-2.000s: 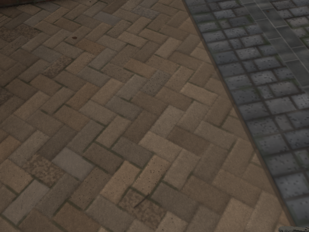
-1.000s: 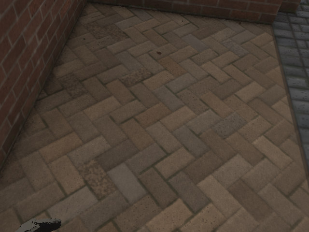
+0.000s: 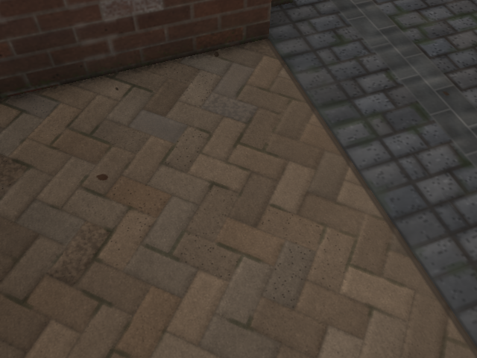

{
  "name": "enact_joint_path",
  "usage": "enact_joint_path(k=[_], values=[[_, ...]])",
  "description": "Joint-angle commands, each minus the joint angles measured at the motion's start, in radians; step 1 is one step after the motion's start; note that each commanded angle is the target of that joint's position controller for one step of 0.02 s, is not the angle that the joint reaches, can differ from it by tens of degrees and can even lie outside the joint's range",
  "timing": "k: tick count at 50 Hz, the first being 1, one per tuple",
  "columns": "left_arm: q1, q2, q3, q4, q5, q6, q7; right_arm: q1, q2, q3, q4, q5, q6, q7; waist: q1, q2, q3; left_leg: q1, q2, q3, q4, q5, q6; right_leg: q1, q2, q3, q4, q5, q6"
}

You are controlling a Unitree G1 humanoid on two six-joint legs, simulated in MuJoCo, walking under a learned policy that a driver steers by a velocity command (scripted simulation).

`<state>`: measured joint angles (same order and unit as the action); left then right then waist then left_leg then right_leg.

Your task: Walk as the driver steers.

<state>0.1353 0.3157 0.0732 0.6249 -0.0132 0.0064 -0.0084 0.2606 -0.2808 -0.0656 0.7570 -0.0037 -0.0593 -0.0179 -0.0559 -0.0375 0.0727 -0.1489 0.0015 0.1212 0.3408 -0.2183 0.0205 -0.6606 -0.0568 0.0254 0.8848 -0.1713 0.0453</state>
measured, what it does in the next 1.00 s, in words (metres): walks ahead: right foot, then left foot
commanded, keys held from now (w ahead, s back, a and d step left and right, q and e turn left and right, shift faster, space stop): e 0.26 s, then q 0.36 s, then w+q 0.38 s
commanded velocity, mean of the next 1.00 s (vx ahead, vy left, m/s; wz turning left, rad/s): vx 0.14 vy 0.00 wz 0.02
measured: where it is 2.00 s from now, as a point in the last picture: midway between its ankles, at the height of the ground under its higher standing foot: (188, 303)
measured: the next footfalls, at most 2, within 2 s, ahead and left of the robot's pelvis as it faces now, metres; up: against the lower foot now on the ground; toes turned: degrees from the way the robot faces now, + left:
right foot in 0.16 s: +0.18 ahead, -0.13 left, +0.00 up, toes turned +1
left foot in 0.54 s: +0.19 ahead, +0.11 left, +0.00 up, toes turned -8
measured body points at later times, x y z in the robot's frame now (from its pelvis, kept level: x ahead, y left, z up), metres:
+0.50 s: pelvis +0.11 -0.02 -0.01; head +0.13 -0.04 +0.44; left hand +0.33 +0.19 -0.10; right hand +0.19 -0.31 -0.13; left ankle +0.16 +0.13 -0.73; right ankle +0.15 -0.12 -0.74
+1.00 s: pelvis +0.19 -0.02 +0.00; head +0.21 -0.04 +0.45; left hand +0.22 +0.27 -0.11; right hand +0.38 -0.28 -0.10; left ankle +0.23 +0.15 -0.67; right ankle +0.13 -0.12 -0.74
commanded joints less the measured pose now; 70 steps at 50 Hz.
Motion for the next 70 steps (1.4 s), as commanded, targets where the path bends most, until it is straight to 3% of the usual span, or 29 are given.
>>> enact_joint_path(k=[1, 5, 7, 8, 9, 10, 11, 13, 18, 22, 26, 28, 29, 33, 36, 39, 40, 41, 42, 44, 47, 58, 61, 63, 64, 65, 66, 67, 70], values=[[-0.001, 0.026, 0.003, -0.065, 0.001, -0.007, -0.023, -0.089, -0.173, -0.043, -0.067, 0.015, -0.002, -0.013, 0.032, 0.138, -0.122, 0.036, 0.244, -0.052, -0.049, 0.579, 0.144, 0.138, 0.0, -0.023, -0.141, 0.114, -0.019], [-0.01, 0.07, 0.028, -0.096, 0.005, 0.016, -0.039, -0.099, -0.209, -0.054, -0.052, 0.048, 0.013, -0.002, 0.052, 0.14, -0.128, 0.091, 0.272, -0.035, 0.087, 0.623, 0.119, 0.216, 0.035, -0.062, -0.271, 0.003, -0.078], [0.146, 0.132, 0.063, -0.057, 0.008, 0.017, -0.024, -0.079, -0.176, -0.045, -0.044, 0.047, 0.014, 0.001, 0.126, 0.067, -0.202, 0.015, 0.183, 0.028, 0.368, 0.599, 0.048, 0.48, 0.094, -0.074, -0.441, 0.198, -0.145], [0.218, 0.247, 0.089, -0.065, 0.009, 0.018, 0.004, -0.049, -0.117, -0.021, -0.075, -0.007, 0.01, 0.005, 0.128, -0.162, -0.273, -0.26, 0.089, 0.049, 0.689, 0.049, -0.033, 0.741, -0.137, 0.239, -0.421, 0.708, -0.248], [0.179, 0.277, 0.069, -0.105, 0.02, 0.011, 0.011, 0.024, -0.074, 0.0, -0.073, -0.057, 0.011, 0.017, 0.053, -0.247, -0.374, -0.458, -0.038, -0.092, 0.95, -0.561, -0.086, 0.856, -0.324, 0.545, -0.372, 1.072, -0.432], [0.161, 0.238, 0.065, -0.112, 0.025, 0.004, -0.004, 0.021, -0.151, -0.013, -0.071, -0.015, 0.015, 0.024, 0.104, -0.134, -0.475, -0.515, -0.028, -0.217, 1.043, -0.483, -0.095, 0.838, -0.347, 0.564, -0.46, 0.754, -0.501], [0.106, 0.202, 0.059, -0.109, 0.017, -0.004, -0.009, -0.053, -0.173, -0.018, -0.084, 0.016, 0.02, 0.019, 0.093, -0.067, -0.367, -0.561, 0.01, -0.219, 1.001, -0.379, -0.077, 0.738, -0.282, 0.515, -0.511, 0.437, -0.435], [0.018, 0.136, 0.037, -0.108, -0.01, 0.003, 0.005, -0.111, -0.168, -0.023, -0.078, -0.001, 0.046, -0.009, 0.059, -0.01, -0.211, -0.517, 0.056, -0.216, 0.85, -0.238, -0.078, 0.529, -0.162, 0.38, -0.557, 0.197, -0.311], [-0.023, 0.076, 0.007, -0.08, 0.031, -0.002, 0.029, -0.036, -0.087, 0.004, -0.038, -0.001, 0.06, -0.01, 0.023, -0.064, -0.24, -0.286, 0.054, -0.162, 0.638, -0.116, -0.109, 0.399, -0.096, 0.185, -0.554, 0.334, -0.283], [-0.007, 0.054, -0.009, -0.023, 0.049, -0.005, 0.022, -0.074, -0.08, 0.015, -0.039, 0.007, 0.067, 0.0, 0.064, -0.108, -0.191, -0.155, 0.071, -0.157, 0.441, -0.071, -0.099, 0.348, -0.112, 0.175, -0.587, 0.058, -0.278], [-0.017, 0.09, -0.002, 0.01, 0.025, 0.004, 0.025, -0.075, -0.114, 0.005, -0.052, 0.003, 0.064, 0.007, 0.046, -0.08, -0.11, -0.11, 0.035, -0.115, 0.22, -0.019, -0.044, 0.35, -0.121, 0.199, -0.536, -0.076, -0.234], [0.046, 0.083, -0.001, 0.026, 0.028, 0.001, 0.036, -0.083, -0.18, -0.004, -0.08, -0.014, 0.061, 0.008, 0.08, 0.046, -0.103, -0.102, 0.119, -0.243, 0.138, 0.271, 0.015, 0.36, -0.05, 0.139, -0.411, -0.068, -0.144], [0.066, 0.063, 0.0, 0.019, 0.039, -0.001, 0.042, -0.094, -0.228, -0.022, -0.072, 0.002, 0.062, 0.008, 0.118, 0.207, -0.098, -0.143, 0.164, -0.329, 0.103, 0.246, 0.078, 0.351, 0.059, 0.008, -0.343, -0.113, -0.089], [-0.053, 0.033, 0.01, -0.01, 0.025, 0.007, 0.047, -0.027, -0.183, -0.024, -0.072, 0.008, 0.049, 0.003, 0.035, 0.299, -0.097, -0.093, 0.241, -0.565, -0.032, -0.067, 0.185, 0.249, 0.138, -0.03, -0.154, -0.296, -0.058], [-0.086, 0.021, 0.011, -0.027, -0.005, -0.034, 0.01, 0.008, -0.191, -0.037, -0.063, 0.026, 0.043, -0.012, 0.025, 0.24, -0.06, -0.046, 0.24, -0.635, -0.071, -0.362, 0.197, 0.177, 0.096, 0.038, -0.182, -0.355, -0.086], [0.039, 0.016, 0.022, 0.032, -0.011, -0.074, -0.006, -0.095, -0.174, -0.034, -0.105, 0.035, 0.069, -0.024, 0.114, 0.207, -0.097, -0.191, 0.122, -0.535, -0.022, -0.307, 0.131, 0.513, 0.106, -0.01, -0.512, -0.079, -0.09], [0.123, 0.052, 0.036, 0.06, -0.005, -0.073, -0.001, -0.113, -0.134, -0.024, -0.124, 0.029, 0.068, -0.022, 0.142, 0.157, -0.139, -0.314, 0.072, -0.474, 0.08, -0.295, 0.089, 0.698, 0.04, 0.03, -0.521, -0.059, -0.096], [0.234, 0.125, 0.053, 0.079, 0.019, -0.071, 0.01, -0.124, -0.047, -0.001, -0.156, 0.03, 0.062, -0.017, 0.167, -0.065, -0.176, -0.537, -0.047, -0.316, 0.38, -0.319, 0.018, 0.871, -0.161, 0.315, -0.603, -0.297, -0.167], [0.231, 0.175, 0.062, 0.08, 0.038, -0.077, 0.002, -0.134, -0.094, -0.011, -0.193, 0.037, 0.046, -0.014, 0.154, -0.163, -0.088, -0.68, -0.038, -0.296, 0.561, -0.353, 0.005, 0.778, -0.344, 0.579, -0.691, -0.41, -0.275], [0.145, 0.082, 0.032, 0.064, 0.014, -0.094, 0.015, -0.09, -0.149, -0.034, -0.161, 0.038, 0.033, 0.002, 0.097, -0.088, 0.014, -0.749, 0.033, -0.317, 0.712, -0.214, -0.006, 0.734, -0.296, 0.468, -0.715, -0.414, -0.268], [0.146, 0.067, 0.023, 0.077, 0.02, -0.101, 0.025, -0.097, -0.108, -0.029, -0.147, 0.03, 0.018, 0.022, 0.106, -0.06, 0.009, -0.742, 0.066, -0.276, 0.758, -0.025, -0.021, 0.731, -0.208, 0.21, -0.719, -0.051, -0.198], [0.243, 0.143, 0.031, 0.166, -0.002, -0.081, 0.022, -0.319, -0.036, 0.009, -0.271, 0.036, 0.013, 0.086, 0.154, -0.038, 0.05, -0.557, 0.058, -0.072, 0.349, 0.142, 0.004, 0.703, -0.208, -0.13, -0.7, 0.321, -0.179], [0.254, 0.184, 0.039, 0.182, -0.013, -0.069, 0.027, -0.227, -0.087, -0.019, -0.268, 0.026, 0.019, 0.089, 0.066, -0.085, -0.058, -0.307, -0.041, -0.011, 0.305, 0.033, 0.082, 0.728, -0.224, -0.183, -0.493, 0.863, -0.157], [0.253, 0.166, 0.023, 0.189, -0.011, -0.073, 0.03, 0.081, -0.167, -0.068, -0.192, 0.03, 0.031, 0.059, -0.113, -0.042, -0.208, 0.195, -0.048, -0.089, 0.218, 0.117, 0.156, 0.49, -0.185, -0.206, -0.125, 0.793, -0.117], [0.328, 0.034, -0.021, 0.141, 0.024, -0.086, 0.016, 0.161, -0.281, -0.084, -0.17, 0.018, 0.031, 0.04, -0.054, 0.22, -0.354, 0.607, 0.264, -0.567, 0.209, 0.034, 0.287, 0.063, -0.043, -0.197, 0.304, -0.072, -0.059], [0.326, 0.071, -0.022, 0.165, -0.003, -0.114, 0.004, 0.196, -0.233, -0.065, -0.188, 0.01, 0.022, 0.037, -0.085, 0.186, -0.558, 0.627, 0.423, -0.935, 0.036, -0.064, 0.37, -0.002, 0.049, 0.043, 0.496, -0.424, -0.063], [0.188, 0.149, 0.008, 0.125, -0.048, -0.119, -0.001, 0.143, -0.184, -0.046, -0.17, -0.001, 0.011, 0.045, -0.099, 0.117, -0.397, 0.492, 0.378, -0.759, -0.009, -0.042, 0.303, -0.074, 0.005, 0.082, 0.532, -0.348, -0.069], [0.134, 0.128, 0.0, 0.098, -0.053, -0.121, 0.002, 0.081, -0.163, -0.039, -0.154, 0.003, 0.002, 0.046, -0.056, 0.111, -0.243, 0.308, 0.337, -0.589, -0.032, 0.018, 0.264, -0.08, -0.037, 0.061, 0.469, -0.258, -0.075], [0.209, 0.094, 0.004, 0.142, -0.011, -0.085, 0.017, -0.059, -0.086, -0.017, -0.142, -0.005, -0.027, 0.055, 0.073, 0.127, -0.117, -0.014, 0.226, -0.337, -0.114, 0.314, 0.213, 0.1, -0.102, 0.054, 0.343, -0.112, -0.051]])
